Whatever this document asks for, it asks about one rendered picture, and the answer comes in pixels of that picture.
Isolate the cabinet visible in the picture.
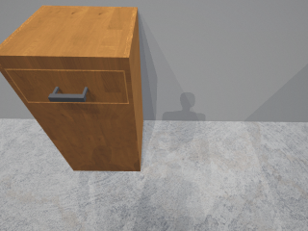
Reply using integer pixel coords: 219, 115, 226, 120
0, 5, 143, 171

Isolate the handle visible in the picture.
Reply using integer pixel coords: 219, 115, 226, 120
48, 87, 88, 102

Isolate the drawer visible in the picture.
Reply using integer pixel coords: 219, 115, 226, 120
6, 68, 129, 103

